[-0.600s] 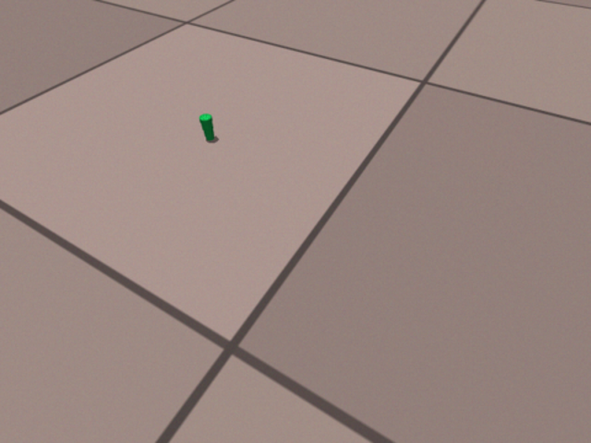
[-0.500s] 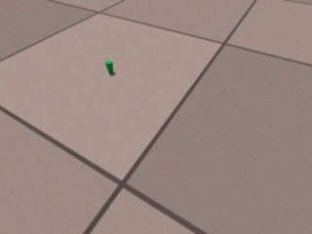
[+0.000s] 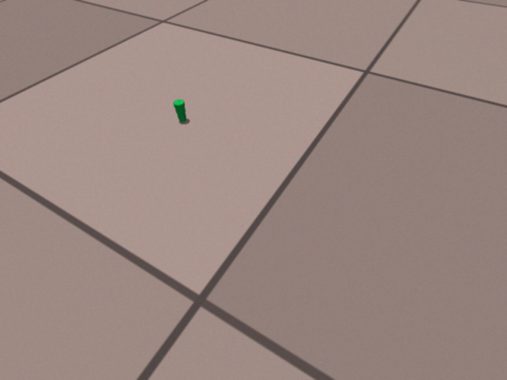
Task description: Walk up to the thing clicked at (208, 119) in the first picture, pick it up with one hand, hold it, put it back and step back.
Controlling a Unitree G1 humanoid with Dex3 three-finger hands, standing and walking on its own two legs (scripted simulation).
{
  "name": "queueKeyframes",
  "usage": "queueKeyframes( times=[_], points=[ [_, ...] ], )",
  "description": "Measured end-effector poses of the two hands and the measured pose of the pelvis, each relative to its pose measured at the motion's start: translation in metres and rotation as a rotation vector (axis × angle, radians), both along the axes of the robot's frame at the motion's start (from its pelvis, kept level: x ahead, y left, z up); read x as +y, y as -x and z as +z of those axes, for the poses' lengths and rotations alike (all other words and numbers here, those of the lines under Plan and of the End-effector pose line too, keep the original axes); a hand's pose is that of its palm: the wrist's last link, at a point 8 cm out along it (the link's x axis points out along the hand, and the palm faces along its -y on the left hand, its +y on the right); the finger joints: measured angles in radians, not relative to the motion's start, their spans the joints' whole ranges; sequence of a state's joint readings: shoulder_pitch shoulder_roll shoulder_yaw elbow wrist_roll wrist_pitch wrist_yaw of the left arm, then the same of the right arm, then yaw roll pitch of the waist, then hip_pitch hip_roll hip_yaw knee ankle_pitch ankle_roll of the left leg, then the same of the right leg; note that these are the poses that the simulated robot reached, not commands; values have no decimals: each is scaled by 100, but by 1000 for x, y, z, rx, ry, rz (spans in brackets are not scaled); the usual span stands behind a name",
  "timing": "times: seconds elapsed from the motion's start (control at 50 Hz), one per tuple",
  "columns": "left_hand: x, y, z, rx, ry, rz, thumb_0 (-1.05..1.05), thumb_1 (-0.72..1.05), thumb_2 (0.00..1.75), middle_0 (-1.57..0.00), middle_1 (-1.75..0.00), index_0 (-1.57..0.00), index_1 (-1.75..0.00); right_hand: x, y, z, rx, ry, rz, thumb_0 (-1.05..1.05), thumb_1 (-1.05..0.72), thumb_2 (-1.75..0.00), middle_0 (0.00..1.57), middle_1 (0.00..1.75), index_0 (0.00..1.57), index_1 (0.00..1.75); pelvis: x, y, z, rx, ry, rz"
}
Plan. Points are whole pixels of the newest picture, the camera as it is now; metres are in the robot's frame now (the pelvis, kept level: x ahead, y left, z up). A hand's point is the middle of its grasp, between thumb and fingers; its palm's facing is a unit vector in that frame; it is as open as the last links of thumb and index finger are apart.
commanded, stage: stand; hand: left
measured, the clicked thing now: (180, 111) +1.82 +0.58 -0.71
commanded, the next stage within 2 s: walk up in 0.52 s
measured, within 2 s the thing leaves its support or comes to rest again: neither
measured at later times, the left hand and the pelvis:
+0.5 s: hand out of the picture +0.08 +0.25 -0.16, palm faces -0.02 -0.94 -0.33, open 7.4 cm; pelvis +0.00 +0.00 +0.00, yaw +0 degrees
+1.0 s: hand (59, 374) +0.17 +0.39 -0.17, palm faces +0.07 -0.93 -0.36, open 7.4 cm; pelvis +0.13 +0.09 -0.02, yaw +7 degrees
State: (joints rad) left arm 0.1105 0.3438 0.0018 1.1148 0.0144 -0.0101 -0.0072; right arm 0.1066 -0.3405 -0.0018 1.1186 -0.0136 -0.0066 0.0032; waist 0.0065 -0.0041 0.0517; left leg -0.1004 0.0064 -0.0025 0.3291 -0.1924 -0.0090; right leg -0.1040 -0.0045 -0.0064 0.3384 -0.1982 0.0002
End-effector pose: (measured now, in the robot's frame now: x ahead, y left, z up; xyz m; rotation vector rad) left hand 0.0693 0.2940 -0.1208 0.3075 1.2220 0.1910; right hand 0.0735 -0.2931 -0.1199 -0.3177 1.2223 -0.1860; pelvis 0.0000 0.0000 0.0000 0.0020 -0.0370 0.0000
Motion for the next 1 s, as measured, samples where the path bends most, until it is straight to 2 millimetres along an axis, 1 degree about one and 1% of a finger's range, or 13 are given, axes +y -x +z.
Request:
queueKeyframes(
  times=[0.26, 0.52, 0.56, 0.62, 0.66, 0.72, 0.78, 0.84, 0.88, 0.9, 0.94, 1.0],
  points=[
    [-2, 1, 0, 12, -1, 2, 1, 90, 90, -20, -30, -20, -30, -3, 2, -1, 15, 0, -3, 1, -90, -90, 21, 30, 20, 30, -2, -3, 0, 3, 0, 1],
    [-4, -3, 1, -4, -2, -1, 1, 90, 90, -20, -30, -20, -30, -5, -1, 0, 2, 1, -1, 1, -90, -90, 21, 30, 20, 30, -4, -2, 0, 0, 1, 1],
    [-2, -3, 2, -26, 11, 4, 1, 90, 90, -20, -30, -20, -30, -7, -2, 1, -8, -12, 2, 1, -90, -90, 21, 30, 20, 30, -4, -4, -1, 6, 4, 13],
    [10, 1, 6, -83, 8, 29, 1, 90, 89, -20, -30, -21, -30, -11, -9, 3, 5, -3, 41, 1, -90, -90, 21, 30, 20, 30, -1, -10, -3, 20, 14, 47],
    [23, 9, 10, -97, -6, 57, 1, 90, 89, -21, -30, -21, -31, -11, -22, 8, 8, 9, 70, 1, -90, -90, 21, 30, 20, 30, 5, -16, -2, 21, 15, 56],
    [47, 21, 12, -65, -33, 86, 1, 90, 89, -21, -30, -21, -31, -9, -49, 17, -22, 24, 97, 1, -90, -90, 21, 30, 20, 30, 18, -29, -3, 15, 23, 72],
    [77, 23, 8, -26, -54, 109, 1, 90, 89, -21, -30, -21, -31, -1, -79, 26, -55, 45, 119, 1, -90, -90, 21, 30, 20, 30, 33, -48, -7, 12, 32, 95],
    [110, 10, -4, -9, -65, 129, 1, 90, 90, -21, -30, -21, -31, 13, -110, 29, -87, 76, 134, 1, -90, -90, 21, 30, 20, 30, 54, -72, -17, 11, 36, 114],
    [131, -6, -16, 0, -73, 125, 1, 90, 90, -20, -30, -21, -31, 23, -127, 25, -113, 107, 131, 1, -90, -90, 21, 30, 20, 30, 70, -88, -29, 7, 14, 119],
    [137, -16, -20, 6, -74, 122, 1, 90, 90, -20, -30, -20, -30, 28, -132, 24, -127, 116, 126, 1, -90, -90, 21, 30, 20, 30, 76, -95, -32, 6, 3, 117],
    [142, -41, -20, 7, -63, 105, 1, 91, 90, -20, -30, -20, -30, 41, -137, 24, -132, 108, 104, 1, -90, -90, 20, 30, 20, 30, 85, -108, -29, 5, 3, 125],
    [143, -86, -11, -47, -27, 79, 2, 91, 90, -20, -30, -20, -30, 58, -140, 27, -92, 87, 92, 1, -90, -90, 21, 30, 20, 30, 93, -132, -18, 1, -5, 125]
  ],
)
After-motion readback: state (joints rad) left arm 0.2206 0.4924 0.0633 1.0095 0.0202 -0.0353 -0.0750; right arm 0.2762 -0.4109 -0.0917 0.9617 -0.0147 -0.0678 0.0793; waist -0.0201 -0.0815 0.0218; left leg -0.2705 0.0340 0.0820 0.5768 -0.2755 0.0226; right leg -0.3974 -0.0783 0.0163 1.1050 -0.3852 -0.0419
